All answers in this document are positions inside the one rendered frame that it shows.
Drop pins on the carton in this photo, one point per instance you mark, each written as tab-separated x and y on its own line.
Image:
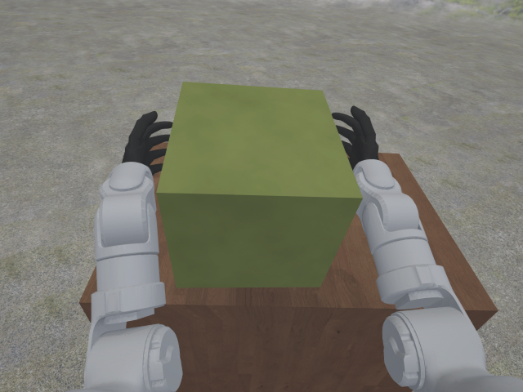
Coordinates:
256	189

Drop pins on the robot left upper arm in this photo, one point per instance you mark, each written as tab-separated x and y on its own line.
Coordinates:
136	359

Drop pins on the robot right forearm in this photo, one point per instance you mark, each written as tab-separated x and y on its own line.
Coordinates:
408	276

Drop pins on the robot left hand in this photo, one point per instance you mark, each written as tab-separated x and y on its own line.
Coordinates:
140	143

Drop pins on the robot right hand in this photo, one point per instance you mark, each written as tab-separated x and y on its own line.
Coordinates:
363	136

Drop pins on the robot left forearm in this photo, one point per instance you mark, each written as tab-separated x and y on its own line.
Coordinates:
126	249

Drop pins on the pedestal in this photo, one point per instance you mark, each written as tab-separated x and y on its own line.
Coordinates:
300	339

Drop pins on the robot right upper arm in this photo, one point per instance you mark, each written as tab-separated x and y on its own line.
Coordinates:
437	350

